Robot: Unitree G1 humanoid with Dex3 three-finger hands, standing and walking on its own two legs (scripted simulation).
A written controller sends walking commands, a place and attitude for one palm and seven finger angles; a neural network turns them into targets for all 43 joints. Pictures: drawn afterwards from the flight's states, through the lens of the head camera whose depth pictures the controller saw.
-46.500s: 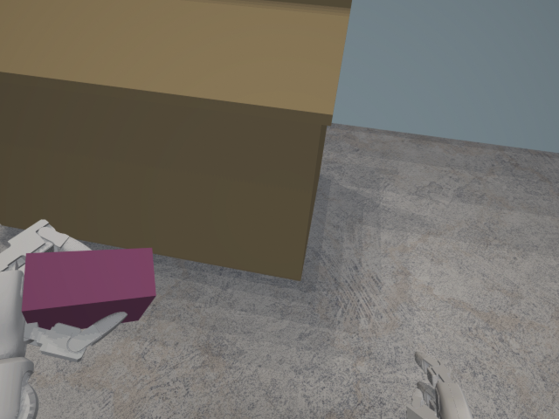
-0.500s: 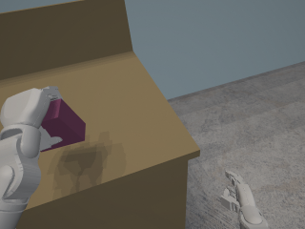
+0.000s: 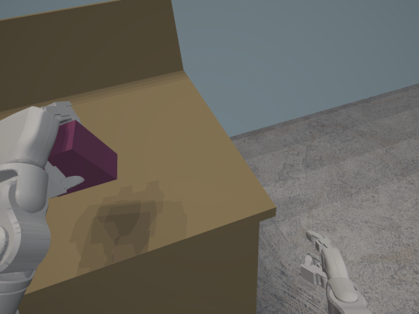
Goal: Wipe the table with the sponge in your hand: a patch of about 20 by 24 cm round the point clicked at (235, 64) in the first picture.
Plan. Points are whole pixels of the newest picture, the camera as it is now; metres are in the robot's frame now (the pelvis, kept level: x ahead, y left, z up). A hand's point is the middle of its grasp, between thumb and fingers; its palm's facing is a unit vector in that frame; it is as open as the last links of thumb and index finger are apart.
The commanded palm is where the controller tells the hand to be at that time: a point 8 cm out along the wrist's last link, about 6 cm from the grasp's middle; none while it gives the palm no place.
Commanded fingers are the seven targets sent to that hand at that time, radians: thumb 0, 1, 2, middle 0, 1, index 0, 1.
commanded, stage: bring the sponge back beside the body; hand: left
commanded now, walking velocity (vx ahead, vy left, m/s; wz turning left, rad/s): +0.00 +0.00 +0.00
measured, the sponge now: (73, 166) +0.25 +0.27 +0.22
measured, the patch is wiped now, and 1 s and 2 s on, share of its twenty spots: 0.95 0.95 0.95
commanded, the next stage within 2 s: step back with the hand held close in 1.62 s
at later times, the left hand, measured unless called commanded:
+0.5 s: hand (52, 165) +0.23 +0.28 +0.24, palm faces +0.35 -0.12 -0.93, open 9.4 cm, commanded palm +0.17 +0.29 +0.31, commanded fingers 0.00 0.10 1.30 -1.20 -1.60 -1.20 -1.60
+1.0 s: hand (42, 170) +0.21 +0.28 +0.25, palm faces +0.43 -0.16 -0.89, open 9.4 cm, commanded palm +0.15 +0.29 +0.31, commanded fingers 0.00 0.10 1.30 -1.20 -1.60 -1.20 -1.60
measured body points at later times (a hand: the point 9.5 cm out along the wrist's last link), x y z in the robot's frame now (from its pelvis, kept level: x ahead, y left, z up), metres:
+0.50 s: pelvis -0.01 +0.00 +0.00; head -0.04 -0.06 +0.44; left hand +0.21 +0.29 +0.29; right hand +0.27 -0.19 -0.06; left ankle +0.03 +0.12 -0.74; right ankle +0.03 -0.09 -0.74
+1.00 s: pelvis -0.01 +0.01 +0.00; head -0.05 -0.05 +0.44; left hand +0.18 +0.28 +0.30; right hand +0.27 -0.17 -0.05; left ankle +0.03 +0.12 -0.74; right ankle +0.03 -0.09 -0.74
